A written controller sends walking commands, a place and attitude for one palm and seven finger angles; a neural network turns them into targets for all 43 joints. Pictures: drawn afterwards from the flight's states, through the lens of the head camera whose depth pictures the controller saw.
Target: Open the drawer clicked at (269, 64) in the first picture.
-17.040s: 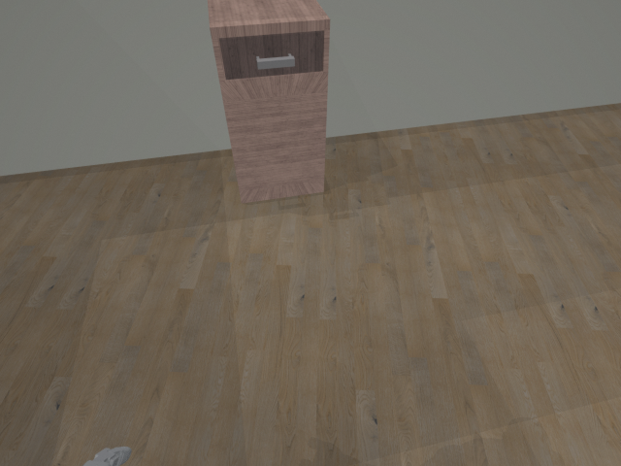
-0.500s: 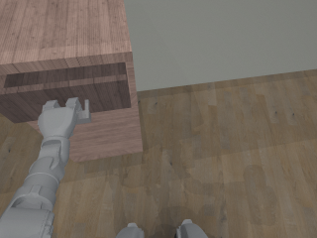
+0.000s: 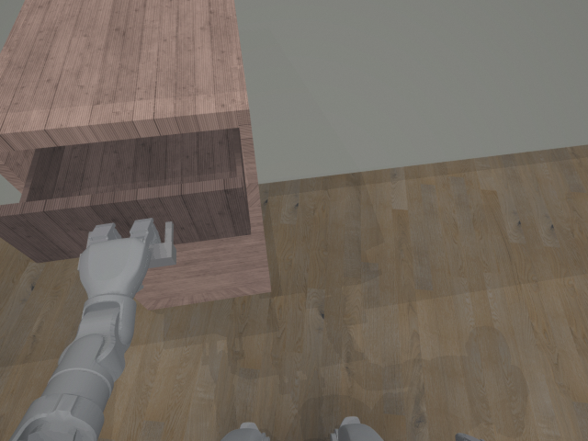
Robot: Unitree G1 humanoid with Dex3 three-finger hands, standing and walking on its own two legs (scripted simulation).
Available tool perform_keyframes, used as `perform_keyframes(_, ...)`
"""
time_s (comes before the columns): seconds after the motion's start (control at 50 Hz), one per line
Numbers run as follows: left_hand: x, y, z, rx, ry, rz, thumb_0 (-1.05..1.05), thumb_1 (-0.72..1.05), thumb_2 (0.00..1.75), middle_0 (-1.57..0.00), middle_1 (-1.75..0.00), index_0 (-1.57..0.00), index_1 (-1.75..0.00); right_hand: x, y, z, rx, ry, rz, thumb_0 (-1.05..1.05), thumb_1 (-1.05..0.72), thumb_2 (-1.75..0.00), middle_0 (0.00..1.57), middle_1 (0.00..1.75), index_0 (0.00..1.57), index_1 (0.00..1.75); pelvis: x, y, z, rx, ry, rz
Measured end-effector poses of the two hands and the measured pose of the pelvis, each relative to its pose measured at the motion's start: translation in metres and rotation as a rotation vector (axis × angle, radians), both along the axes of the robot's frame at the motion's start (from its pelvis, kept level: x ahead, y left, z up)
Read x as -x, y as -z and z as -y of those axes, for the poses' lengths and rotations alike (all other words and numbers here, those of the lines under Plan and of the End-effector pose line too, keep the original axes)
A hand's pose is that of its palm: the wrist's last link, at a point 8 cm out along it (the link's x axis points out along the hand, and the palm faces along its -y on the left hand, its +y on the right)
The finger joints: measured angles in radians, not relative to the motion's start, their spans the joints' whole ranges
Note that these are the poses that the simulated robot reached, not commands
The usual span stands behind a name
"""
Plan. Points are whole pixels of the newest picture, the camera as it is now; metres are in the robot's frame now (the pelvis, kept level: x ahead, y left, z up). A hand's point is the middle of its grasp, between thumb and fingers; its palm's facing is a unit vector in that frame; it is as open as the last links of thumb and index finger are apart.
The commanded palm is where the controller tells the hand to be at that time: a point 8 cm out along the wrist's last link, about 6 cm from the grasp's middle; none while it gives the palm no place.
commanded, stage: pull the drawer open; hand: left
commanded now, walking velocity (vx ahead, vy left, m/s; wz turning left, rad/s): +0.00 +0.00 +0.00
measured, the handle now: (130, 246) +0.40 +0.26 -0.03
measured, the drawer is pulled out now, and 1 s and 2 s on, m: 0.12 0.24 0.30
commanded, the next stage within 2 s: open the thumb to release the handle in 1.74 s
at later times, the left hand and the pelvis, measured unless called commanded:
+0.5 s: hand (129, 320) +0.29 +0.24 -0.05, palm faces -0.02 -0.06 -1.00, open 5.8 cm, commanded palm +0.25 +0.25 +0.00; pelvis -0.01 -0.01 +0.00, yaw +0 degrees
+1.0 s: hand (126, 359) +0.24 +0.24 -0.05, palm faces -0.04 -0.05 -1.00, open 5.8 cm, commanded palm +0.20 +0.23 +0.00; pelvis +0.00 -0.01 +0.00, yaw +1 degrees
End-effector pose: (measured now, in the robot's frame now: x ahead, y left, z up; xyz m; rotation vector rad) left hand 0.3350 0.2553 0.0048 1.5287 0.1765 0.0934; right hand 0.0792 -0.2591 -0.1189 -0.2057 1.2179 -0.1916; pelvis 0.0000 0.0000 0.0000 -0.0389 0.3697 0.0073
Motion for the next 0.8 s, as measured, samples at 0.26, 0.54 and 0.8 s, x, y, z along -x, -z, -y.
perform_keyframes(0.26,0.031,0.0,0.005,0.007,-0.011,0.014,0.01,0.66,0.81,-0.39,-1.35,-0.42,-1.35,-0.021,-0.006,0.002,0.0,-0.02,0.095,0.01,-0.9,-0.9,0.2,0.3,0.2,0.3,0.003,-0.001,0.004,-0.007,0.004,0.028)
perform_keyframes(0.54,0.071,0.0,0.012,0.012,-0.025,0.03,0.01,0.65,0.81,-0.39,-1.35,-0.42,-1.35,-0.046,-0.013,-0.003,-0.005,-0.068,0.188,0.01,-0.9,-0.9,0.2,0.3,0.2,0.3,0.007,-0.001,0.006,-0.012,-0.002,0.06)
perform_keyframes(0.8,0.096,0.0,0.017,0.01,-0.042,0.017,0.0,0.66,0.8,-0.38,-1.35,-0.42,-1.35,-0.06,-0.016,-0.006,-0.021,-0.091,0.237,0.01,-0.9,-0.9,0.2,0.3,0.2,0.3,0.007,0.0,0.011,-0.018,-0.003,0.075)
